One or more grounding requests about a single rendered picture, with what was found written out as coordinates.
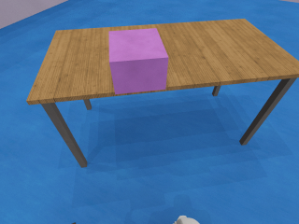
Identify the table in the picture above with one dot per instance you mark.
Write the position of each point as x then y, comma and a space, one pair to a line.
200, 54

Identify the carton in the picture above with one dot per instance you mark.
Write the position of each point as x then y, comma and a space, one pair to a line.
138, 60

